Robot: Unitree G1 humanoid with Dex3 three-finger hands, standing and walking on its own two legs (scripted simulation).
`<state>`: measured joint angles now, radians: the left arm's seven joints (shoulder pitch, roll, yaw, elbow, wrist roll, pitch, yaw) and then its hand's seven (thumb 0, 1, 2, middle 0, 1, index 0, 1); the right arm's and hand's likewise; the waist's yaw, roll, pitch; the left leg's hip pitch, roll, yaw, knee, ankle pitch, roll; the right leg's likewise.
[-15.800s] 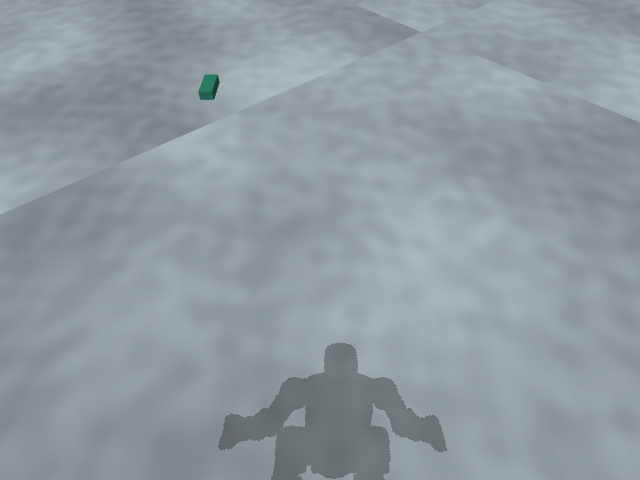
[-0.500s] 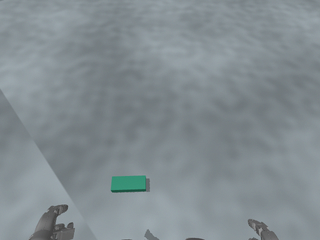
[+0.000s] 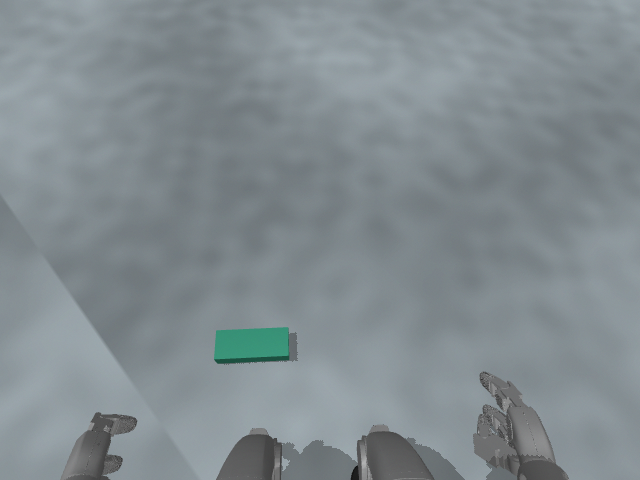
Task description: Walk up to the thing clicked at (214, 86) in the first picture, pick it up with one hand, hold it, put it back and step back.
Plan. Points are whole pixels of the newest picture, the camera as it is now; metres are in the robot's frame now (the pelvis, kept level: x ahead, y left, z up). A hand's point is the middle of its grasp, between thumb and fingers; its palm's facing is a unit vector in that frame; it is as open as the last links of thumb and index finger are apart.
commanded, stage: rise first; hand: left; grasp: from above
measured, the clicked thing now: (252, 345) +0.45 +0.17 -0.67
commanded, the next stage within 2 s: none
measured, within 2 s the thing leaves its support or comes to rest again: neither
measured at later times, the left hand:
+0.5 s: hand (161, 440) +0.18 +0.26 -0.27, palm faces -0.40 -0.64 -0.66, open 14.1 cm
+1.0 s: hand (193, 380) +0.31 +0.26 -0.43, palm faces -0.47 -0.17 -0.86, open 13.9 cm
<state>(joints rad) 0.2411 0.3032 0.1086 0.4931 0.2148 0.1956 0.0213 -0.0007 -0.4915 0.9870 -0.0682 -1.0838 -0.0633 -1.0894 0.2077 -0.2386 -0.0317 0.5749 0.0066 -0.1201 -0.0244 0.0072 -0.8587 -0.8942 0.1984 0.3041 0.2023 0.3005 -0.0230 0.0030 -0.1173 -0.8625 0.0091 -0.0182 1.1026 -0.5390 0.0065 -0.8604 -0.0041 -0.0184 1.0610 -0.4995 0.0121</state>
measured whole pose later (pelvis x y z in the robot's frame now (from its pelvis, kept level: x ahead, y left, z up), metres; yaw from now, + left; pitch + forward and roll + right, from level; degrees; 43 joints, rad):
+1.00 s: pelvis -0.09 -0.01 -0.28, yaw -2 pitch +34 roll -4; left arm -0.67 0.56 0.06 1.13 1.03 -0.19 0.26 0.00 -0.51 1.00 -0.08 -1.05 -0.09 -1.04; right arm 0.14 -0.26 -0.05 0.74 -0.06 -0.10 0.07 0.01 -0.90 -0.90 0.20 0.30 0.20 0.30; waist -0.10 0.02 -0.13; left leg -2.07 -0.01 -0.06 2.14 -0.68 0.00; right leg -2.05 -0.02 -0.05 2.09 -0.64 0.00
